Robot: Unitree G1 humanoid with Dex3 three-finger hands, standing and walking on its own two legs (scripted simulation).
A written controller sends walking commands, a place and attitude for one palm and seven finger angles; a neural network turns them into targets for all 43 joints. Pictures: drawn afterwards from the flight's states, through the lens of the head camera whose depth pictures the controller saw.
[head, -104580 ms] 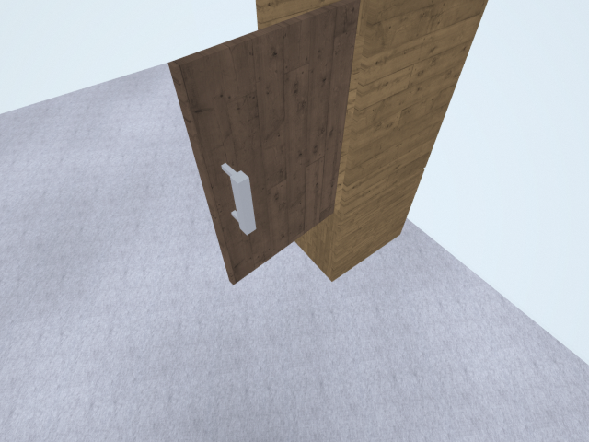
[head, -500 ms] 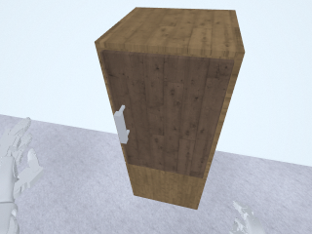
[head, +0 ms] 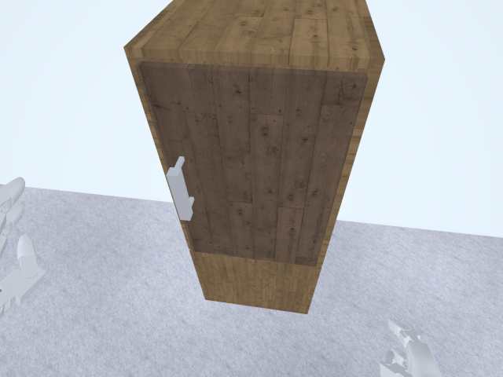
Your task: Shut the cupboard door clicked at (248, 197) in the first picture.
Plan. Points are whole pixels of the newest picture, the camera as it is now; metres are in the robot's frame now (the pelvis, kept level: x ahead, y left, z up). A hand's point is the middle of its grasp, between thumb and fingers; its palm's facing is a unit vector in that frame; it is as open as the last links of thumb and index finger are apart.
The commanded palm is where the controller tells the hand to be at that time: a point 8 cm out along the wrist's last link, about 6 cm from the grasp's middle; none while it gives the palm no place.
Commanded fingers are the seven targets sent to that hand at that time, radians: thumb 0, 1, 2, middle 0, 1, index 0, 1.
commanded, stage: step back with the hand held close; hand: left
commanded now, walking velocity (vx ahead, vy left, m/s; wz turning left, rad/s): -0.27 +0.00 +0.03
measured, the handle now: (183, 188) +0.50 +0.19 -0.02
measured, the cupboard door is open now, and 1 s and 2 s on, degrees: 0 0 0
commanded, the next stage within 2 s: stop stepping back and stand still in 1.14 s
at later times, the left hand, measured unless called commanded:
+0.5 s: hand out of the picture +0.10 +0.28 +0.16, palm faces +0.49 -0.75 -0.45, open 7.4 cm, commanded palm +0.03 +0.31 +0.18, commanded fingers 0.00 0.90 0.90 -0.20 -0.30 -0.20 -0.30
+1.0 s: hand out of the picture +0.01 +0.29 +0.16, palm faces +0.48 -0.75 -0.46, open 7.4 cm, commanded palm -0.06 +0.32 +0.18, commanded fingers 0.00 0.90 0.90 -0.20 -0.30 -0.20 -0.30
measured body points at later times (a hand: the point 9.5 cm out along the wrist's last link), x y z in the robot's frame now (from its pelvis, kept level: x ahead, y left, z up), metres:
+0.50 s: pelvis -0.10 +0.01 -0.01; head -0.09 +0.02 +0.44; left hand +0.06 +0.32 +0.18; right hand +0.08 -0.22 -0.09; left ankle +0.00 +0.07 -0.74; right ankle -0.07 -0.13 -0.74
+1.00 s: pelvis -0.18 +0.01 -0.01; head -0.16 +0.05 +0.44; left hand -0.02 +0.33 +0.19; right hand -0.01 -0.22 -0.08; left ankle -0.13 +0.12 -0.74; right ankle -0.16 -0.12 -0.71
